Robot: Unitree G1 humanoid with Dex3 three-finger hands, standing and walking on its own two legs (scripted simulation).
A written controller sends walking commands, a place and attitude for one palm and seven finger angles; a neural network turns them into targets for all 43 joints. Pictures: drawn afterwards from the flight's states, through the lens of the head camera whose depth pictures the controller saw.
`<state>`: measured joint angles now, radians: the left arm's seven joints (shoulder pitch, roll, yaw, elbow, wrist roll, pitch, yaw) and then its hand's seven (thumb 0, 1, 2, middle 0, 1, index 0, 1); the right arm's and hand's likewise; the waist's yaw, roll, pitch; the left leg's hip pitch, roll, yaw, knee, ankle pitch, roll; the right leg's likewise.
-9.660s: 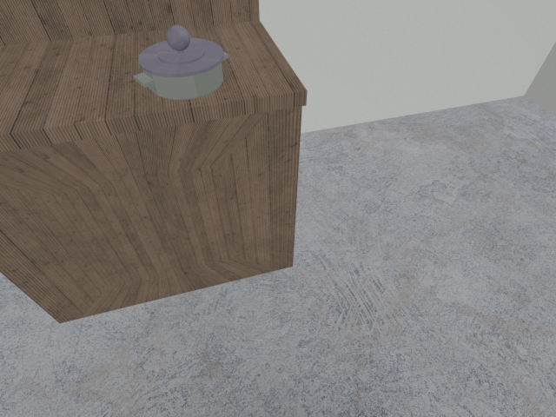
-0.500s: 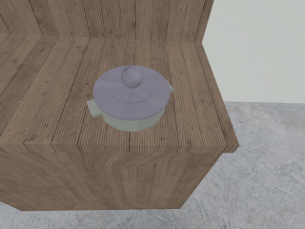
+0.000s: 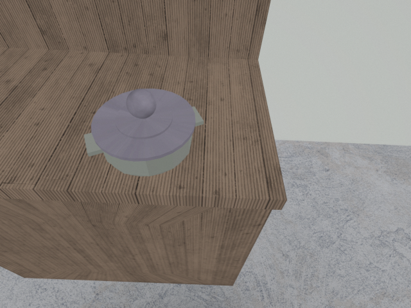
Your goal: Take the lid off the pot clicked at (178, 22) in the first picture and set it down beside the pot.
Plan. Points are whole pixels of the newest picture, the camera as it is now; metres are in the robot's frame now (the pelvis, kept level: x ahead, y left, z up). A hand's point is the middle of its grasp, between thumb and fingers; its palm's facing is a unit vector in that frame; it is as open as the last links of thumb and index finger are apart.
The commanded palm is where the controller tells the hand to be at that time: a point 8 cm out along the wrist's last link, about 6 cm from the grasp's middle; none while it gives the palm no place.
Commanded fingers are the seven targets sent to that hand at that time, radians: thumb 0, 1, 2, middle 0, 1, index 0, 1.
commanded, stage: come to a stop and stand still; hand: left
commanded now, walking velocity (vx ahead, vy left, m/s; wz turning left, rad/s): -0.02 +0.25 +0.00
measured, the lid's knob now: (141, 103) +0.43 +0.15 +0.18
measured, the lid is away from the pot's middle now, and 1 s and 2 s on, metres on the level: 0.00 0.00 0.00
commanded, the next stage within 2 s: look again from close up in 1.66 s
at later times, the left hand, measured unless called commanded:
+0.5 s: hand out of the picture +0.03 +0.25 -0.19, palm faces +0.04 -0.98 -0.19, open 7.4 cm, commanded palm none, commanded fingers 0.00 0.90 0.90 -0.20 -0.30 -0.20 -0.30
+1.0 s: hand out of the picture +0.00 +0.22 -0.18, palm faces +0.01 -0.99 -0.17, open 7.3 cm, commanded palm none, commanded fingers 0.00 0.90 0.90 -0.20 -0.30 -0.20 -0.30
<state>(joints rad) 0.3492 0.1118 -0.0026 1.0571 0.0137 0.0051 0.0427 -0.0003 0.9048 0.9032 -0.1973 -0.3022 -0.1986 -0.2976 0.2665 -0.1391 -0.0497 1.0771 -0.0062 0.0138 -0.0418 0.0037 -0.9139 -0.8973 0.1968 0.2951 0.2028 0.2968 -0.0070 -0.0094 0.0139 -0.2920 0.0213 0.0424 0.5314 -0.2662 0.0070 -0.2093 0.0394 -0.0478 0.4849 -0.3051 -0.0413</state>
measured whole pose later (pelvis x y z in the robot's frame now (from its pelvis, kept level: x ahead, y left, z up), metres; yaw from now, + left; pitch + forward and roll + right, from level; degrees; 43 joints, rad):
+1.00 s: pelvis -0.01 +0.05 +0.00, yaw +0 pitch +0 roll -1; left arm 0.29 0.16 0.00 1.05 0.01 0.01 0.04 0.00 0.92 0.90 -0.20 -0.30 -0.20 -0.30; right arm 0.30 -0.12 -0.03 1.10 -0.01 0.01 -0.02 0.00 -0.91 -0.90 0.20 0.30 0.20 0.30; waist -0.03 -0.02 0.04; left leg -0.27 -0.03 0.04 0.47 -0.21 0.06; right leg -0.09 0.02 0.01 0.40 -0.31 0.00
